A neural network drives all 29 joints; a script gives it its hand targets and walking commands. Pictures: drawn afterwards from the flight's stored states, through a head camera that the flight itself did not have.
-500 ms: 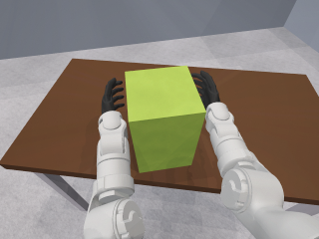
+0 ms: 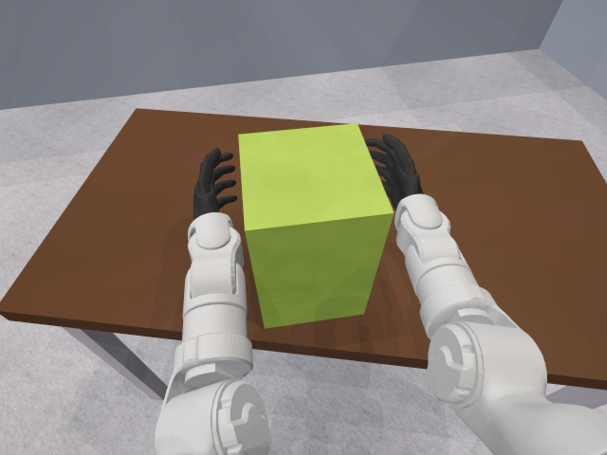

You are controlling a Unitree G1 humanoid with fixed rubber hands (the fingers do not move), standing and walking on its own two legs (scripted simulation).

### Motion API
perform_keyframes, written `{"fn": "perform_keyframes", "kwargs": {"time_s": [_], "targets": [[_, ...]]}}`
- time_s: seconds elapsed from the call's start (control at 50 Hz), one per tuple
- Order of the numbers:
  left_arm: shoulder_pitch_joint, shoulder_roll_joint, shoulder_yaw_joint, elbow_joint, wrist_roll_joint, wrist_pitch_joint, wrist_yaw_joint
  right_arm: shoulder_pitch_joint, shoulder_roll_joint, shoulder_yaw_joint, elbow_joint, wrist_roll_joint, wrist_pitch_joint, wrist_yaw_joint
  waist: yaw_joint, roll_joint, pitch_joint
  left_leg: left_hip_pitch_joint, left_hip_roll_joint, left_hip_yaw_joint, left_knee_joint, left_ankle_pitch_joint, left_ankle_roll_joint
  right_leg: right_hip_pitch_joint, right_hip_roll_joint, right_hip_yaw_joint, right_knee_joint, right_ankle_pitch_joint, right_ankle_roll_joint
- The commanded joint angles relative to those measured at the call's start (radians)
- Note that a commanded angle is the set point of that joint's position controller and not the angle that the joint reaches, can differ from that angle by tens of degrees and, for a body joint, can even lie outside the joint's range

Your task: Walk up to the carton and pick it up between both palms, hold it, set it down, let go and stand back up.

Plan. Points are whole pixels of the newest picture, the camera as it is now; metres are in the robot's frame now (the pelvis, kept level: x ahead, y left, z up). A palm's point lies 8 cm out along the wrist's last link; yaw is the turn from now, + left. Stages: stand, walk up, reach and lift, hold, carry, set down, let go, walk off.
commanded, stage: set down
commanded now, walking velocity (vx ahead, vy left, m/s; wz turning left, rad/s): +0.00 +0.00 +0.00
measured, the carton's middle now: (307, 233) +0.41 +0.03 +0.03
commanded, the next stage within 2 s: none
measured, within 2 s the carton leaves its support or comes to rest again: neither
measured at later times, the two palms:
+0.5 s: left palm (189, 208) +0.38 +0.19 +0.12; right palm (430, 168) +0.46 -0.13 +0.13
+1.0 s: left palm (160, 167) +0.37 +0.20 +0.19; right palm (448, 123) +0.47 -0.14 +0.20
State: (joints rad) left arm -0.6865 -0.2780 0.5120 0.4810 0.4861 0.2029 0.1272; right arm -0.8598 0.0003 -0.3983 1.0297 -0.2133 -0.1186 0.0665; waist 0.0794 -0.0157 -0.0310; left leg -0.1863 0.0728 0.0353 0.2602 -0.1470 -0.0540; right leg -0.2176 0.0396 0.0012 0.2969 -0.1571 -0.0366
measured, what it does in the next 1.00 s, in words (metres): stands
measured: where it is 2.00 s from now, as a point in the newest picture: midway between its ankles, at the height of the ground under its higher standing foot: outside the picture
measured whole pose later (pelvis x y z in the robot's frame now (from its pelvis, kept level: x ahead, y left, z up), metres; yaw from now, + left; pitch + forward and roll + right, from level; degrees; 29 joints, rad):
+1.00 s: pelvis -0.02 -0.01 +0.00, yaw +1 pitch +8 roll +0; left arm -0.87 0.08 0.16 0.48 -0.06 0.57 0.24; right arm -1.14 -0.42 0.13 1.10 0.43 0.25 0.05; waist 0.15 0.03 -0.11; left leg -0.32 0.09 0.00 0.33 -0.14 -0.07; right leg -0.32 0.05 -0.03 0.32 -0.13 -0.05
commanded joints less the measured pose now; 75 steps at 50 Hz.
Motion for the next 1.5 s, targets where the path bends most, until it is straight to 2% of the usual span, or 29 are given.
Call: {"fn": "perform_keyframes", "kwargs": {"time_s": [0.0,0.06,0.1,0.18,0.26,0.34,0.36,0.38,0.4,0.46,0.5,0.6,0.62,0.68,0.76,0.78,0.82,0.9,0.96,0.98,1.04,1.12,1.18,1.24,1.3,1.36,1.4,1.46,1.48], "targets": [[-0.286,0.064,-0.158,0.016,-0.103,-0.021,0.050,-0.346,-0.102,0.174,0.009,0.118,0.011,-0.006,0.041,-0.009,-0.322,0.099,-0.075,0.088,0.070,0.354,0.045,0.161,0.030,-0.037,0.009,0.331,0.044],[-0.359,0.109,-0.256,0.068,-0.228,-0.025,0.122,-0.434,-0.198,0.296,0.060,0.292,0.031,-0.066,0.048,0.000,-0.340,0.046,-0.059,0.065,0.081,0.268,0.035,0.124,0.043,-0.019,0.007,0.282,0.031],[-0.386,0.134,-0.294,0.081,-0.291,-0.030,0.147,-0.466,-0.250,0.351,0.062,0.367,0.040,-0.083,0.060,-0.002,-0.420,0.049,-0.051,0.055,0.107,0.265,0.026,0.081,0.052,-0.020,0.013,0.256,0.021],[-0.394,0.185,-0.313,0.119,-0.352,-0.051,0.155,-0.498,-0.348,0.410,0.067,0.447,0.043,-0.096,0.079,-0.005,-0.547,0.063,-0.048,0.050,0.159,0.335,-0.004,0.062,0.063,-0.017,0.031,0.290,0.008],[-0.385,0.212,-0.310,0.133,-0.364,-0.060,0.146,-0.494,-0.397,0.433,0.133,0.489,0.055,-0.083,0.079,-0.001,-0.534,0.054,-0.051,0.045,0.164,0.354,-0.018,0.058,0.067,-0.012,0.033,0.279,0.003],[-0.417,0.257,-0.320,0.084,-0.411,-0.057,0.138,-0.537,-0.432,0.445,0.089,0.509,0.071,-0.062,0.083,-0.036,-0.577,-0.001,-0.056,0.044,0.149,0.319,-0.014,0.093,0.063,-0.004,0.044,0.268,0.014],[-0.426,0.276,-0.314,0.091,-0.423,-0.054,0.134,-0.555,-0.433,0.457,0.076,0.520,0.077,-0.056,0.092,-0.048,-0.578,-0.022,-0.060,0.046,0.148,0.304,-0.007,0.104,0.057,0.003,0.044,0.266,0.019],[-0.428,0.285,-0.320,0.103,-0.432,-0.049,0.129,-0.554,-0.433,0.462,0.094,0.524,0.087,-0.051,0.085,-0.056,-0.555,-0.039,-0.061,0.042,0.140,0.283,-0.004,0.110,0.054,0.004,0.047,0.263,0.022],[-0.437,0.303,-0.314,0.078,-0.438,-0.047,0.125,-0.556,-0.433,0.472,0.080,0.537,0.092,-0.048,0.094,-0.055,-0.565,-0.052,-0.065,0.045,0.136,0.280,-0.002,0.129,0.048,0.011,0.049,0.281,0.028],[-0.452,0.329,-0.327,0.094,-0.466,-0.023,0.115,-0.577,-0.444,0.495,0.079,0.562,0.117,-0.039,0.092,-0.059,-0.554,-0.087,-0.072,0.039,0.125,0.246,0.004,0.148,0.039,0.019,0.056,0.294,0.040],[-0.444,0.338,-0.334,0.116,-0.476,0.003,0.107,-0.569,-0.450,0.513,0.107,0.582,0.140,-0.033,0.090,-0.057,-0.514,-0.079,-0.072,0.033,0.113,0.230,0.008,0.143,0.037,0.018,0.050,0.278,0.042],[-0.458,0.388,-0.315,0.067,-0.498,0.076,0.095,-0.602,-0.466,0.530,0.026,0.606,0.189,-0.037,0.102,-0.090,-0.514,-0.072,-0.078,0.032,0.097,0.235,0.017,0.179,0.033,0.017,0.045,0.311,0.064],[-0.472,0.397,-0.318,0.032,-0.502,0.093,0.094,-0.607,-0.473,0.530,0.012,0.613,0.199,-0.038,0.102,-0.081,-0.530,-0.061,-0.078,0.031,0.093,0.246,0.015,0.186,0.034,0.015,0.044,0.324,0.065],[-0.458,0.402,-0.320,0.055,-0.508,0.152,0.089,-0.602,-0.474,0.541,0.037,0.622,0.244,-0.037,0.097,-0.091,-0.445,-0.049,-0.077,0.025,0.079,0.212,0.020,0.161,0.033,0.014,0.027,0.264,0.068],[-0.497,0.426,-0.331,-0.051,-0.526,0.214,0.101,-0.634,-0.503,0.519,-0.033,0.628,0.273,-0.039,0.084,-0.061,-0.507,-0.017,-0.081,0.025,0.088,0.236,0.010,0.165,0.037,0.004,0.028,0.281,0.069],[-0.501,0.422,-0.338,-0.059,-0.523,0.230,0.104,-0.627,-0.512,0.508,-0.012,0.626,0.283,-0.039,0.074,-0.039,-0.491,-0.009,-0.079,0.021,0.087,0.227,0.005,0.154,0.039,0.001,0.027,0.263,0.063],[-0.506,0.428,-0.341,-0.070,-0.528,0.261,0.107,-0.633,-0.527,0.504,-0.009,0.625,0.302,-0.034,0.070,-0.037,-0.470,0.004,-0.078,0.017,0.082,0.210,0.006,0.133,0.040,-0.004,0.020,0.224,0.060],[-0.528,0.445,-0.346,-0.135,-0.548,0.328,0.120,-0.671,-0.558,0.501,-0.063,0.640,0.338,-0.025,0.068,-0.039,-0.503,0.022,-0.079,0.013,0.089,0.230,0.004,0.142,0.043,-0.010,0.022,0.247,0.065],[-0.522,0.436,-0.356,-0.135,-0.547,0.375,0.118,-0.665,-0.577,0.503,-0.022,0.651,0.362,-0.017,0.058,-0.019,-0.469,0.033,-0.076,0.005,0.088,0.237,-0.002,0.133,0.046,-0.017,0.019,0.249,0.059],[-0.529,0.448,-0.349,-0.183,-0.553,0.389,0.120,-0.678,-0.591,0.502,-0.072,0.657,0.364,-0.014,0.064,-0.025,-0.512,0.049,-0.078,0.008,0.093,0.260,-0.002,0.145,0.048,-0.019,0.019,0.273,0.062],[-0.528,0.446,-0.354,-0.142,-0.554,0.422,0.117,-0.676,-0.598,0.518,-0.017,0.668,0.389,0.001,0.054,-0.029,-0.449,0.040,-0.077,-0.001,0.086,0.235,0.002,0.127,0.045,-0.019,0.014,0.236,0.059],[-0.569,0.469,-0.347,-0.218,-0.561,0.449,0.126,-0.702,-0.619,0.520,-0.058,0.686,0.402,0.016,0.060,-0.013,-0.489,0.054,-0.078,0.001,0.088,0.258,0.001,0.147,0.045,-0.020,0.017,0.270,0.058],[-0.544,0.482,-0.332,-0.209,-0.562,0.471,0.116,-0.701,-0.628,0.541,-0.074,0.702,0.412,0.019,0.067,-0.040,-0.484,0.043,-0.080,0.002,0.085,0.268,0.009,0.186,0.044,-0.016,0.023,0.319,0.067],[-0.518,0.471,-0.334,-0.212,-0.556,0.487,0.109,-0.673,-0.638,0.551,-0.056,0.715,0.419,0.022,0.054,-0.027,-0.460,0.056,-0.079,-0.004,0.080,0.281,0.005,0.197,0.043,-0.015,0.022,0.346,0.063],[-0.475,0.463,-0.341,-0.257,-0.560,0.496,0.098,-0.628,-0.641,0.547,-0.085,0.715,0.414,0.023,0.039,-0.034,-0.458,0.084,-0.078,-0.007,0.079,0.303,0.008,0.215,0.045,-0.018,0.020,0.384,0.063],[-0.429,0.456,-0.328,-0.278,-0.541,0.509,0.091,-0.582,-0.636,0.550,-0.092,0.712,0.412,0.021,0.031,-0.039,-0.411,0.099,-0.080,-0.007,0.072,0.294,0.012,0.214,0.043,-0.017,0.014,0.368,0.063],[-0.399,0.442,-0.334,-0.316,-0.538,0.515,0.084,-0.556,-0.627,0.544,-0.125,0.712,0.407,0.017,0.023,-0.034,-0.385,0.095,-0.081,-0.007,0.066,0.283,0.014,0.217,0.041,-0.016,0.011,0.367,0.064],[-0.345,0.430,-0.345,-0.432,-0.535,0.522,0.079,-0.502,-0.637,0.518,-0.210,0.708,0.393,0.011,0.000,-0.015,-0.423,0.132,-0.082,-0.010,0.076,0.305,0.014,0.224,0.044,-0.022,0.021,0.390,0.062],[-0.323,0.430,-0.332,-0.446,-0.524,0.528,0.080,-0.484,-0.634,0.519,-0.220,0.705,0.393,0.008,0.004,-0.018,-0.410,0.143,-0.082,-0.009,0.077,0.312,0.015,0.219,0.044,-0.023,0.019,0.388,0.061]]}}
